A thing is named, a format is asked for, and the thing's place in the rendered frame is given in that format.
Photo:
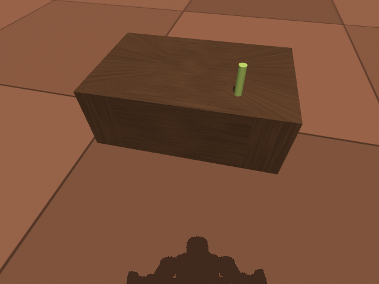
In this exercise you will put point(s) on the can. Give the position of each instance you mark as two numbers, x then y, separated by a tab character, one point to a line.
241	73

